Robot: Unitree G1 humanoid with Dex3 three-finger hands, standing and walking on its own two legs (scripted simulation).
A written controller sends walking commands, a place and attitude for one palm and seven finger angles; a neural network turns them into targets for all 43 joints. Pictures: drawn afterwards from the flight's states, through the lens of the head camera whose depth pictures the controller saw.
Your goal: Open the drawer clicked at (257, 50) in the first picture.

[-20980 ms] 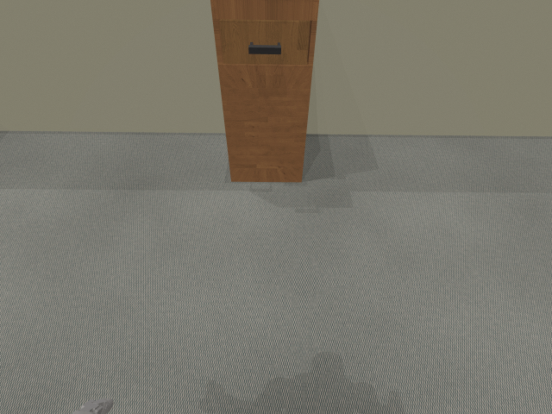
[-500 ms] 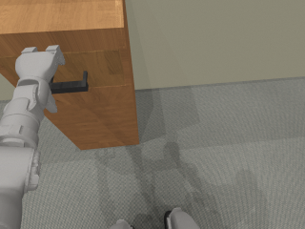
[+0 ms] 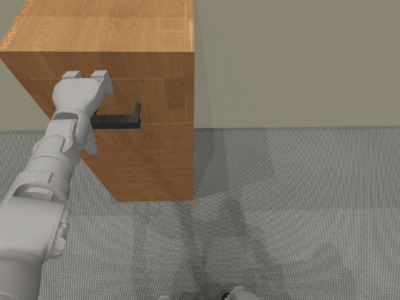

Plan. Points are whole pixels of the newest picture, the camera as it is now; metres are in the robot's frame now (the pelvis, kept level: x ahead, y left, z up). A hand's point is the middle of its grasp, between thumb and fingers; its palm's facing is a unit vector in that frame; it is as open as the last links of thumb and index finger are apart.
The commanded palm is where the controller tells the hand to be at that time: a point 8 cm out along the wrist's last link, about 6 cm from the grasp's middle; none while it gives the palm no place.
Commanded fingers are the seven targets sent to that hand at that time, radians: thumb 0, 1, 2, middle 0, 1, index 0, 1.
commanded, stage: lower the fingers behind the handle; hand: left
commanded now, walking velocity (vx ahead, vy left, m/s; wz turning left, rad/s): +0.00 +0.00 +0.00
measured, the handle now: (115, 114) +0.53 +0.19 -0.01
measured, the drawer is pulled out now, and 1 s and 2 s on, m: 0.00 0.00 0.00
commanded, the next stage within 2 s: close the thumb around the handle in 1.48 s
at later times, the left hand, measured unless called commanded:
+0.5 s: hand (104, 119) +0.49 +0.20 +0.03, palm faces -0.02 +0.00 -1.00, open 13.7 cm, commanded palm +0.48 +0.20 +0.06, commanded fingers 0.00 -0.50 0.30 -0.30 -1.20 -0.30 -1.20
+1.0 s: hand (116, 130) +0.49 +0.19 -0.02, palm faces +0.00 -0.02 -1.00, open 13.7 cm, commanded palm +0.48 +0.20 +0.03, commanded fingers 0.00 -0.50 0.30 -0.30 -1.20 -0.30 -1.20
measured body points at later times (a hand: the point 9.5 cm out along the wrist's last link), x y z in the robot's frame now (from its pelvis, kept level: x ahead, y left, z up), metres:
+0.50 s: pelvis -0.02 -0.01 -0.01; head +0.09 -0.01 +0.42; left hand +0.49 +0.20 +0.08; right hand -0.02 -0.29 -0.14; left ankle -0.04 +0.10 -0.70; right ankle +0.01 -0.14 -0.70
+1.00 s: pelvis -0.05 -0.01 -0.04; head +0.10 -0.02 +0.38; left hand +0.49 +0.19 +0.04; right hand -0.07 -0.29 -0.17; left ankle -0.04 +0.10 -0.70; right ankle +0.01 -0.14 -0.70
